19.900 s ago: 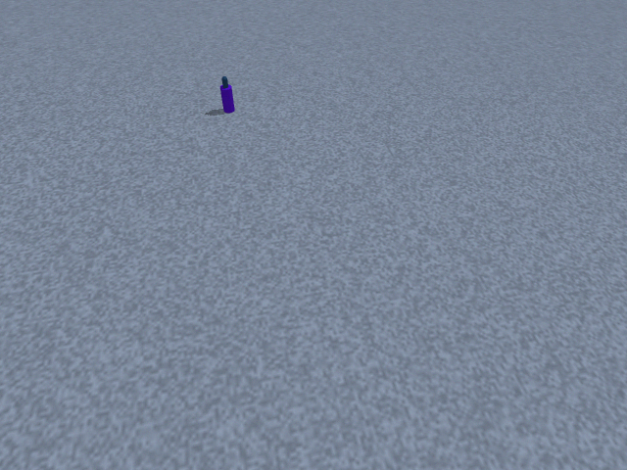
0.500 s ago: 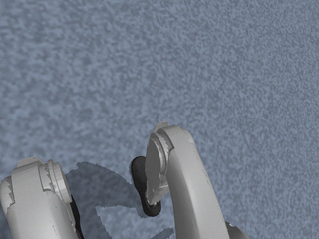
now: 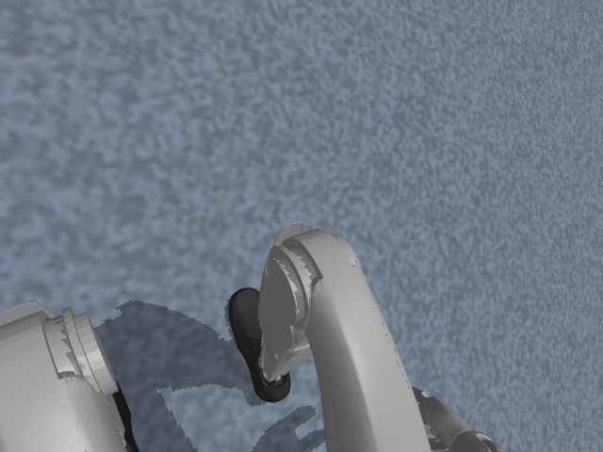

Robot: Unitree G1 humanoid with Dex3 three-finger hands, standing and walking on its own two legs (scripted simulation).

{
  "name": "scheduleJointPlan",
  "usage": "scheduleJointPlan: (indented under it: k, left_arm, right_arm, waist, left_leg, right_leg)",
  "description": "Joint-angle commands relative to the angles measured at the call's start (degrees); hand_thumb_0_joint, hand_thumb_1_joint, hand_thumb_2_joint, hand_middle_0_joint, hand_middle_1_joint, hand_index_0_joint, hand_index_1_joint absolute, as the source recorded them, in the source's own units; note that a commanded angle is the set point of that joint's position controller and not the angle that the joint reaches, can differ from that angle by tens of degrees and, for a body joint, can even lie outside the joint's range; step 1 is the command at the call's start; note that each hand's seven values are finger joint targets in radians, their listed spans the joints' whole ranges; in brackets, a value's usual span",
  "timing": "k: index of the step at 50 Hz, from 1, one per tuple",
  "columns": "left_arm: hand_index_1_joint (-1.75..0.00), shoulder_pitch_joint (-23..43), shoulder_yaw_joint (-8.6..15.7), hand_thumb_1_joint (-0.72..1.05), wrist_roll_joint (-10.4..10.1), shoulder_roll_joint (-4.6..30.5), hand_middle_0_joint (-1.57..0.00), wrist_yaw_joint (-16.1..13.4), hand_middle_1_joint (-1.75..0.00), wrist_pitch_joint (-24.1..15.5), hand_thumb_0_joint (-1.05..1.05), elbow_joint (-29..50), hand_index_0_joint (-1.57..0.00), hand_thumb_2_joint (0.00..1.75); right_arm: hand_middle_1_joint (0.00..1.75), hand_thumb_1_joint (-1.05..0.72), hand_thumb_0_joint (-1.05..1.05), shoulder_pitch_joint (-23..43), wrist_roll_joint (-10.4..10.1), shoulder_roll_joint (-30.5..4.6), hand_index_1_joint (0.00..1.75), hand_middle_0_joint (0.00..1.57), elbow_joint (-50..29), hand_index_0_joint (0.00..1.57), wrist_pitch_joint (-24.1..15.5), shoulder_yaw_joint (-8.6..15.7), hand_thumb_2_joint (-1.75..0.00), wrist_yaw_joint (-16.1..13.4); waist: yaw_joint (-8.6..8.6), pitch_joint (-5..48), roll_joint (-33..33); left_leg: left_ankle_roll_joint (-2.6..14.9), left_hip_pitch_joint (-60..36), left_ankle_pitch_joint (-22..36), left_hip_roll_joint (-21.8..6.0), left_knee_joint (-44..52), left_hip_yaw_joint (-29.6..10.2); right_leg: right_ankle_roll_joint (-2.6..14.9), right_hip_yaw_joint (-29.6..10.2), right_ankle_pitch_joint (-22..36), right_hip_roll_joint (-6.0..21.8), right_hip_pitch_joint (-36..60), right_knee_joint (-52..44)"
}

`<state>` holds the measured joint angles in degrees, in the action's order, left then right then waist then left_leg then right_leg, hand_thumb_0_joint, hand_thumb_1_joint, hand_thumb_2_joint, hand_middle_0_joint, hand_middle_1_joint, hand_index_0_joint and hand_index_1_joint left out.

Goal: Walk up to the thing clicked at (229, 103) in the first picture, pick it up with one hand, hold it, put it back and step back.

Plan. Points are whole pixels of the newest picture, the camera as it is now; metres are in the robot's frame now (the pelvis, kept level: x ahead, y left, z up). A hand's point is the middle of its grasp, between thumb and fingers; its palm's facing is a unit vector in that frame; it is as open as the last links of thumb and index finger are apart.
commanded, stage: lower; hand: left
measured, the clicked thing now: out of the picture +0.57 +0.29 -0.15
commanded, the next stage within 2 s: loosen in 0.50 s
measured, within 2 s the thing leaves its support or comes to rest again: rests again in 1.50 s
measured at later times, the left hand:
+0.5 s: hand out of the picture +0.57 +0.31 -0.13, palm faces +0.45 -0.89 -0.04, open 6.0 cm
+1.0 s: hand out of the picture +0.57 +0.32 -0.13, palm faces +0.44 -0.90 -0.04, open 7.1 cm
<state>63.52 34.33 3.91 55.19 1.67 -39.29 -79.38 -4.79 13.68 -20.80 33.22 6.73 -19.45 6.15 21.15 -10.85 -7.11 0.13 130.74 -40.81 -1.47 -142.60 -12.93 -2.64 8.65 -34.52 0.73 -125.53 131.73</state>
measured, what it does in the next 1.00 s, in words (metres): stands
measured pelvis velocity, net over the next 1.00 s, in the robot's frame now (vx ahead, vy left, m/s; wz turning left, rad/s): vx -0.01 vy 0.01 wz -0.07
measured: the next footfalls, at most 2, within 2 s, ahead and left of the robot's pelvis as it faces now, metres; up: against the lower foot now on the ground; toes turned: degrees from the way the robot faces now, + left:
none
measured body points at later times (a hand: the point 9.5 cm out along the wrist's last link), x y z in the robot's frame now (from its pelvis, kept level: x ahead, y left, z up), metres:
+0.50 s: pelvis +0.00 +0.01 -0.01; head +0.30 +0.13 +0.30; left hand +0.54 +0.36 -0.13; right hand +0.04 -0.27 -0.05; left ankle +0.07 +0.12 -0.29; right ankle +0.13 -0.12 -0.29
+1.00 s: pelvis -0.01 +0.01 +0.00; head +0.29 +0.14 +0.30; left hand +0.54 +0.36 -0.13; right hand +0.05 -0.27 -0.05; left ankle +0.07 +0.12 -0.29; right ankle +0.13 -0.12 -0.29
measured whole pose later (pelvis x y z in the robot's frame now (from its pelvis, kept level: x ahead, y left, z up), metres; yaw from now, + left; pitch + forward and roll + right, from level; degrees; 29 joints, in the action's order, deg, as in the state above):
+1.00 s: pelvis -0.01 +0.01 +0.00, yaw -4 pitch +23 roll -17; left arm 64.9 31.6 2.2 66.8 -1.1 -48.2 -89.0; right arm 3.1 17.9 -22.3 29.2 10.0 -30.7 3.6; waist 24.4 -17.2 -12.2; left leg 0.8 129.0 -42.0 -2.1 -145.6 -17.6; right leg -4.1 12.3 -33.5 -1.1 -121.7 130.5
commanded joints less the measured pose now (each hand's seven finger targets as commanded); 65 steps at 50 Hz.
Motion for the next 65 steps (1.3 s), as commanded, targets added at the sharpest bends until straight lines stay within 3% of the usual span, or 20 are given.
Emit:
scheduleJointPlan:
  k: [1,4,5,9,13,19,22,27,30,31,35,40,44,45,46,48,49,53,59,65]
  left_arm:
    - [-1.45,19.55,-0.32,0.3,-2.06,12.92,-1.4,-0.7,-1.45,-4.94,0.0,9.24,-1.41,1.27]
    - [-1.47,18.94,-1.01,0.33,-0.94,14.62,-1.41,-1.05,-1.48,-5.76,0.0,7.45,-1.43,1.29]
    - [-1.47,18.88,0.09,0.32,-0.8,17.09,-1.42,-1.23,-1.48,-6.36,0.0,8.35,-1.44,1.29]
    - [-1.47,19.35,1.75,0.3,-1.57,20.31,-1.41,-1.58,-1.48,-8.22,0.0,9.03,-1.43,1.29]
    - [-1.44,18.97,2.85,0.28,-0.82,23.97,-1.37,-2.94,-1.45,-9.54,0.0,9.47,-1.39,1.28]
    - [-1.43,18.75,1.45,0.32,-0.77,24.05,-1.36,-3.63,-1.43,-10.83,0.0,7.38,-1.38,1.28]
    - [-1.42,17.85,0.03,0.33,-1.37,22.82,-1.38,-3.15,-1.43,-11.11,0.0,4.88,-1.4,1.27]
    - [-1.41,15.96,-0.77,0.29,-2.99,22.88,-1.36,-2.3,-1.43,-11.3,0.0,1.21,-1.39,1.25]
    - [-1.41,15.42,-0.86,0.27,-2.77,23.39,-1.36,-2.34,-1.43,-11.51,0.0,-0.05,-1.39,1.25]
    - [-1.35,15.42,-1.02,0.3,-2.84,23.57,-1.34,-2.27,-1.4,-11.75,0.0,-0.29,-1.4,1.17]
    - [-1.15,16.51,0.44,0.1,-2.18,27.77,-1.2,-3.02,-1.2,-13.03,0.0,3.08,-1.26,0.91]
    - [-1.0,16.73,1.44,-0.05,-2.75,28.15,-1.11,-3.68,-1.05,-14.03,0.0,4.22,-1.16,0.74]
    - [-0.89,15.81,-0.89,-0.05,-1.68,26.31,-1.03,-3.41,-0.93,-13.49,0.0,2.36,-1.07,0.65]
    - [-0.83,15.41,-2.06,-0.07,-1.46,24.7,-0.95,-3.23,-0.86,-13.14,0.0,1.47,-0.99,0.65]
    - [-0.91,14.76,-2.6,0.01,-1.33,23.91,-1.03,-3.12,-0.94,-12.74,0.0,-0.14,-1.05,0.73]
    - [-0.82,14.74,-3.3,-0.04,-1.93,21.79,-0.95,-2.92,-0.85,-12.09,0.0,-1.69,-0.99,0.61]
    - [-0.77,14.7,-3.23,-0.07,-2.56,21.03,-0.87,-2.71,-0.8,-11.86,0.0,-1.65,-0.91,0.63]
    - [-0.63,14.82,-3.08,-0.03,-3.01,21.34,-0.72,-2.13,-0.66,-11.55,0.0,-2.83,-0.75,0.52]
    - [-0.55,15.12,-1.93,-0.07,-2.29,23.76,-0.65,-3.09,-0.57,-12.84,0.0,-1.84,-0.67,0.46]
    - [-0.39,15.81,-1.34,-0.16,-1.76,25.59,-0.48,-4.19,-0.41,-13.85,0.0,0.09,-0.5,0.33]
  right_arm:
    - [0.3,-0.89,0.0,-11.51,0.62,-18.25,0.3,0.2,0.45,0.2,1.3,3.81,-0.9,-0.74]
    - [0.3,-0.88,0.0,-10.46,1.09,-18.52,0.3,0.2,-0.03,0.2,1.66,2.69,-0.89,-0.8]
    - [0.3,-0.88,0.0,-9.75,1.04,-19.03,0.3,0.2,-0.31,0.2,1.72,2.54,-0.89,-0.93]
    - [0.3,-0.88,0.0,-8.52,1.75,-19.7,0.3,0.2,-0.81,0.2,2.05,0.9,-0.89,-1.12]
    - [0.3,-0.88,0.0,-7.04,2.71,-20.16,0.3,0.2,-1.01,0.2,2.61,-0.59,-0.9,-1.38]
    - [0.3,-0.89,0.0,-5.67,3.64,-21.25,0.3,0.2,-1.56,0.2,3.11,-2.17,-0.9,-1.69]
    - [0.3,-0.89,0.0,-5.1,3.78,-21.44,0.3,0.2,-1.88,0.2,3.24,-2.94,-0.89,-2.01]
    - [0.3,-0.87,0.0,-4.24,3.68,-21.58,0.3,0.2,-2.49,0.2,3.64,-4.36,-0.89,-2.49]
    - [0.3,-0.87,0.0,-2.81,3.75,-21.74,0.3,0.2,-2.87,0.2,3.92,-4.69,-0.89,-2.8]
    - [0.3,-0.88,0.0,-2.63,3.81,-21.93,0.3,0.2,-2.8,0.2,3.9,-4.81,-0.88,-2.88]
    - [0.3,-0.88,0.0,-1.61,4.1,-21.94,0.3,0.2,-2.99,0.2,4.33,-5.34,-0.88,-3.06]
    - [0.3,-0.89,0.0,-0.36,4.45,-22.2,0.3,0.2,-3.04,0.2,4.42,-5.55,-0.88,-3.19]
    - [0.3,-0.89,0.0,-0.34,4.78,-22.07,0.3,0.2,-2.44,0.2,4.6,-5.46,-0.88,-3.26]
    - [0.3,-0.9,0.0,-0.3,4.8,-21.95,0.3,0.2,-2.31,0.2,4.6,-5.21,-0.89,-3.22]
    - [0.3,-0.88,0.0,-0.03,4.77,-21.89,0.3,0.2,-2.32,0.2,4.74,-5.26,-0.89,-3.24]
    - [0.3,-0.88,0.0,-0.56,4.57,-22.1,0.3,0.2,-2.46,0.2,4.81,-5.26,-0.88,-3.22]
    - [0.3,-0.88,0.0,-1.02,4.54,-21.93,0.3,0.2,-2.48,0.2,4.84,-5.35,-0.89,-3.17]
    - [0.3,-0.88,0.0,-0.64,4.1,-21.63,0.3,0.2,-2.75,0.2,4.87,-5.43,-0.88,-3.19]
    - [0.3,-0.87,0.0,0.36,4.15,-21.63,0.3,0.2,-3.18,0.2,5.14,-5.61,-0.88,-3.02]
    - [0.3,-0.88,0.0,0.53,4.63,-21.63,0.3,0.2,-3.16,0.2,5.4,-6.01,-0.89,-3.1]
  waist:
    - [4.71,39.65,27.27]
    - [5.18,37.64,28.12]
    - [4.61,37.36,28.49]
    - [5.12,38.83,32.06]
    - [5.35,38.72,35.84]
    - [7.68,35.88,36.47]
    - [8.78,34.85,33.57]
    - [8.94,34.03,30.24]
    - [8.76,31.96,30.36]
    - [8.94,31.58,30.73]
    - [7.9,33.1,33.62]
    - [8.38,33.11,35.13]
    - [9.08,32.0,35.13]
    - [9.22,31.23,34.67]
    - [9.5,30.31,33.72]
    - [10.27,28.84,32.24]
    - [10.32,29.62,30.79]
    - [10.13,28.79,27.78]
    - [8.9,29.6,31.09]
    - [8.88,30.97,33.94]
  left_leg:
    - [0.04,-24.58,13.15,-2.21,15.26,2.47]
    - [-0.14,-24.69,12.47,-2.33,15.68,1.93]
    - [-0.19,-25.2,11.84,-2.52,15.76,1.62]
    - [-0.61,-29.02,14.74,-3.02,15.45,0.88]
    - [-1.08,-32.79,18.29,-3.64,15.19,0.1]
    - [-1.18,-32.76,18.02,-4.02,15.14,-1.03]
    - [-0.71,-30.35,16.67,-3.97,14.48,-1.2]
    - [-0.2,-27.25,15.44,-3.9,13.66,-1.36]
    - [-0.36,-27.19,13.85,-4.03,14.31,-1.64]
    - [-0.37,-27.18,13.59,-4.07,14.25,-1.77]
    - [-0.78,-29.29,14.82,-4.24,14.89,-2.04]
    - [-0.97,-31.33,15.91,-4.55,14.74,-2.51]
    - [-1.0,-30.34,15.64,-4.55,14.98,-2.42]
    - [-0.96,-30.51,15.45,-4.57,14.94,-2.32]
    - [-0.9,-29.82,14.47,-4.58,14.93,-2.45]
    - [-0.83,-28.7,14.05,-4.41,15.32,-2.67]
    - [-0.58,-28.39,14.3,-4.31,14.97,-2.58]
    - [0.06,-25.27,12.13,-3.96,14.55,-2.53]
    - [-0.79,-27.96,11.98,-4.27,15.88,-3.14]
    - [-0.99,-30.32,14.68,-4.36,15.76,-2.74]
  right_leg:
    - [2.68,4.3,12.19,-3.09,24.84,-9.67]
    - [2.75,5.12,11.44,-3.12,24.63,-9.48]
    - [2.81,5.3,10.74,-3.16,23.71,-9.26]
    - [2.89,5.75,12.62,-3.41,24.58,-8.37]
    - [2.97,6.23,14.39,-3.55,24.62,-7.66]
    - [2.69,7.39,14.6,-3.7,24.77,-7.78]
    - [2.31,7.54,14.56,-3.81,25.59,-8.26]
    - [1.83,7.67,14.68,-4.25,28.07,-8.95]
    - [2.05,8.04,13.13,-4.32,26.33,-9.15]
    - [2.05,8.12,13.04,-4.38,26.34,-9.1]
    - [2.26,8.4,13.36,-4.48,27.05,-8.59]
    - [2.18,8.69,14.06,-4.52,26.5,-8.46]
    - [2.2,8.66,14.05,-4.48,26.52,-8.55]
    - [2.21,8.58,13.92,-4.45,25.72,-8.7]
    - [2.23,8.66,13.25,-4.53,24.85,-8.96]
    - [2.18,9.01,13.35,-4.44,24.7,-9.36]
    - [1.97,9.0,14.04,-4.51,25.92,-9.68]
    - [1.82,8.98,12.72,-4.59,25.6,-10.15]
    - [2.34,9.11,11.71,-4.51,24.61,-9.16]
    - [2.31,8.94,13.28,-4.5,25.6,-9.11]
